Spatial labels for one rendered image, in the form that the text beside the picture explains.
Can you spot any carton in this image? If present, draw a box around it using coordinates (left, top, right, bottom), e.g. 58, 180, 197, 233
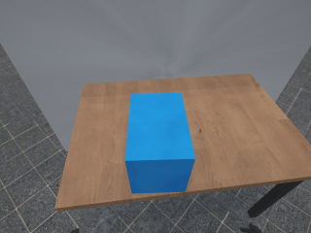
124, 93, 195, 194

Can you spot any table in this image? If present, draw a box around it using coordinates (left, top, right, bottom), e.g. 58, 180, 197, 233
54, 73, 311, 218

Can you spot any robot right hand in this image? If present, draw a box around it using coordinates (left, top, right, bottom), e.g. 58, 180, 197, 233
240, 223, 262, 233

